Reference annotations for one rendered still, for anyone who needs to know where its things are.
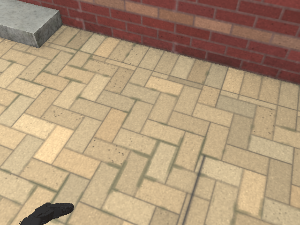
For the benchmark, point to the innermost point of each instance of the robot left hand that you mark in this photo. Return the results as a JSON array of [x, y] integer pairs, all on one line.
[[47, 212]]

